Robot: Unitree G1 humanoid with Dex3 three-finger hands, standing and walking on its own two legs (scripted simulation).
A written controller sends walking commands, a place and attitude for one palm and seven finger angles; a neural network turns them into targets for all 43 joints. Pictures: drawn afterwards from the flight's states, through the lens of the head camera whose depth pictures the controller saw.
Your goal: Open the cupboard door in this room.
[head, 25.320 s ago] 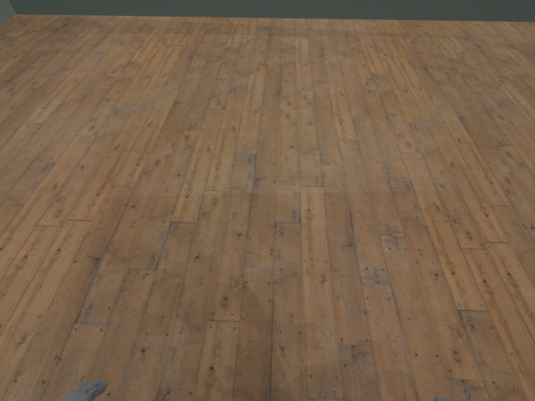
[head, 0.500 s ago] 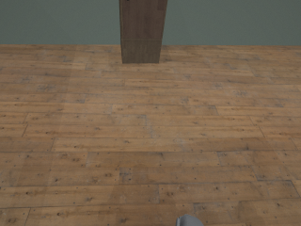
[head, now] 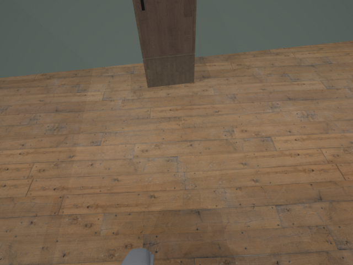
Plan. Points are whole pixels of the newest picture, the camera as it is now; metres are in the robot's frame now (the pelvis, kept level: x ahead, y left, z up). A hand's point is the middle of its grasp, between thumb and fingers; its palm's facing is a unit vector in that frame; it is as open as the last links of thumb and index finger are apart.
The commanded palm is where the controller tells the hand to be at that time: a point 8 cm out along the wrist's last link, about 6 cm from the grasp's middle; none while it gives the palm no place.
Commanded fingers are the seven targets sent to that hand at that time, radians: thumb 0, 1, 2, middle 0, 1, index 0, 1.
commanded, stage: turn or walk to find it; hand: left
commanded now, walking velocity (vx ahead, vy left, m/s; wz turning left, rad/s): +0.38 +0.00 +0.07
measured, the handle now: out of the picture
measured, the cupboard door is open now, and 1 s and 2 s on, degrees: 0 0 0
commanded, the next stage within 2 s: stand and wait in 0.64 s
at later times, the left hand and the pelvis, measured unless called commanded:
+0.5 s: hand out of the picture +0.14 +0.19 -0.18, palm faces +0.15 -0.98 -0.12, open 7.4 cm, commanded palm none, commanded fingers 0.00 0.90 0.90 -0.20 -0.30 -0.20 -0.30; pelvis +0.23 +0.05 -0.01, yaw +1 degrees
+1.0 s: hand (137, 153) +0.49 +0.17 -0.16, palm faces +0.07 -0.98 -0.21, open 7.3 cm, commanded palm none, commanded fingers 0.00 0.90 0.90 -0.20 -0.30 -0.20 -0.30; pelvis +0.40 +0.00 +0.00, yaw +4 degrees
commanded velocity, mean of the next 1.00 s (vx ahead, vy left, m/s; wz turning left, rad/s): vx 0.23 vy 0.00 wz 0.07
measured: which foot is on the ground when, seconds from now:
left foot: up 0.00-0.36, down 0.38-0.86, up 0.88-1.00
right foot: down 0.00-0.40, up 0.42-0.82, down 0.84-1.00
